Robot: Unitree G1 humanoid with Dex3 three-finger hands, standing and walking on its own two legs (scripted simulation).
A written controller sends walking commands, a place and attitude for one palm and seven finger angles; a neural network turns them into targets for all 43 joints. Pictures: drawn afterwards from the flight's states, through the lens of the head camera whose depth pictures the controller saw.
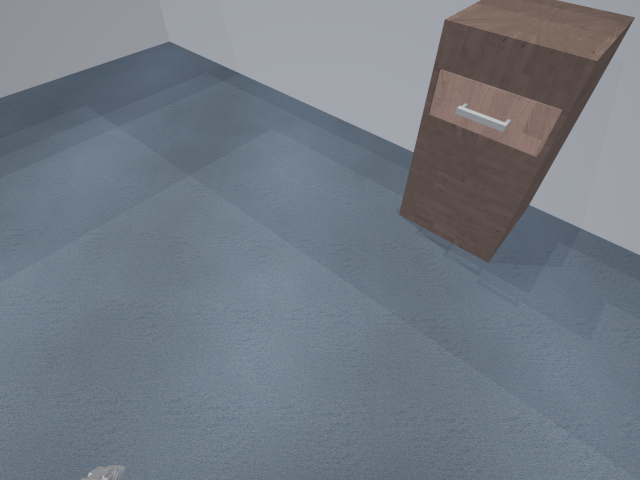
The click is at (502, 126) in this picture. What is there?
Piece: drawer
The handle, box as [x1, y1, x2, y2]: [455, 103, 510, 131]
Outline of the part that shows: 455,112 457,114 502,131 505,129 506,125 510,121 508,119 505,122 502,122 470,110 465,107 467,105 465,103 457,107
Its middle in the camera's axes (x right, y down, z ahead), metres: +0.52 -0.39 +1.25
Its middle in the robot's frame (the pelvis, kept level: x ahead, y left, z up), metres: +1.21 -0.47 -0.17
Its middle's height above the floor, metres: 0.60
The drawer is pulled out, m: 0.00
